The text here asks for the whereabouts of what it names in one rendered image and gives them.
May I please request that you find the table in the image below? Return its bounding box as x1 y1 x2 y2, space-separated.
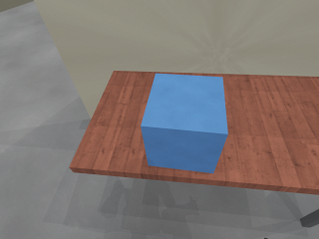
69 71 319 228

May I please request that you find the carton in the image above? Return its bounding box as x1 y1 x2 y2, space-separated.
141 73 228 173

